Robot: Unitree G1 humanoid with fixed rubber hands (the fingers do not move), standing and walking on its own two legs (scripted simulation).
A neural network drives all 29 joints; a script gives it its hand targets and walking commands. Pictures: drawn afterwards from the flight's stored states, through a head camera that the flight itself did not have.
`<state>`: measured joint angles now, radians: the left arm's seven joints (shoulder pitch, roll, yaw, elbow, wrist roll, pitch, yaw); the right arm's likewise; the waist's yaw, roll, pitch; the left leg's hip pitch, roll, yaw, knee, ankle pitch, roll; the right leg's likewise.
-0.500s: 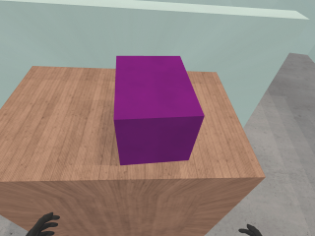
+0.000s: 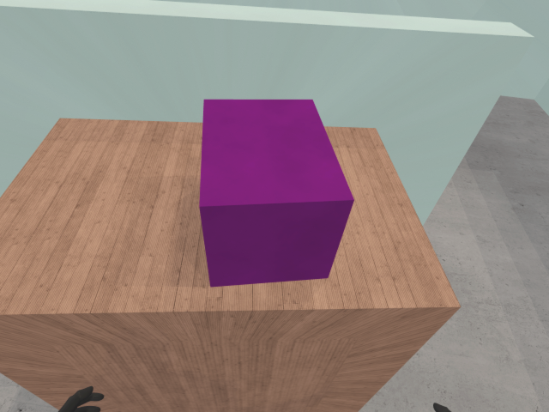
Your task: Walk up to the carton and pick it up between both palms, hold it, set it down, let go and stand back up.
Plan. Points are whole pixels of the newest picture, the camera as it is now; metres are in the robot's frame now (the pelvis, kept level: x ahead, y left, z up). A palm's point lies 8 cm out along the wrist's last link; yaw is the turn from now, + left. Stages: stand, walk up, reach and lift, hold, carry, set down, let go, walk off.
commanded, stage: stand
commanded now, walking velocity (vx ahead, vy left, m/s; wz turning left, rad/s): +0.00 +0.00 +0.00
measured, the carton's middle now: (264, 187) +0.46 +0.03 +0.09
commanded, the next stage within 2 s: none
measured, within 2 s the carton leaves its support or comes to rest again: neither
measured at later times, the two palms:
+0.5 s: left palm out of the picture +0.09 +0.30 -0.08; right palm out of the picture +0.09 -0.27 -0.10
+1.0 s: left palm out of the picture +0.07 +0.30 -0.09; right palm out of the picture +0.07 -0.27 -0.11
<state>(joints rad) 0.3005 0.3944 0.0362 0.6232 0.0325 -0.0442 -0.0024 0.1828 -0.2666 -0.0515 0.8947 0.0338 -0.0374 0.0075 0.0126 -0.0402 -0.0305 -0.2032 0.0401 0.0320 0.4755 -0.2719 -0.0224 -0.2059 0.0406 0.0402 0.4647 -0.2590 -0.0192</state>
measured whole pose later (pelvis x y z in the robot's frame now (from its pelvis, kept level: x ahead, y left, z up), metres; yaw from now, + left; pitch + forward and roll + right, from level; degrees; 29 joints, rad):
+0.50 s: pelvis -0.01 +0.00 +0.00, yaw +0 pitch -1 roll +0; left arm 0.30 0.40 0.03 0.68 0.03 -0.05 0.00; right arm 0.18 -0.27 -0.05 0.94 0.03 -0.03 0.01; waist 0.01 -0.03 -0.03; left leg -0.20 0.04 0.03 0.48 -0.26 -0.02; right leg -0.21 0.04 0.04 0.46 -0.24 -0.02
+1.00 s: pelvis -0.02 +0.00 +0.00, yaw +0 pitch -2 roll +0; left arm 0.30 0.39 0.02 0.73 0.02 -0.05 0.00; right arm 0.18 -0.27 -0.05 0.99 0.03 -0.03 0.01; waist 0.01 -0.02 -0.03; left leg -0.20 0.04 0.03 0.48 -0.24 -0.02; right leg -0.21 0.04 0.04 0.46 -0.23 -0.02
